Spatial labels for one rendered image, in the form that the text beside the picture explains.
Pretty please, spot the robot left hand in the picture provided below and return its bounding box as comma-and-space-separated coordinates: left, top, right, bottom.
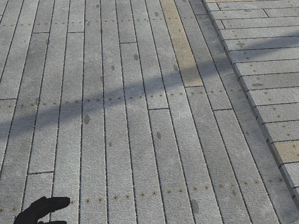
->
13, 196, 70, 224

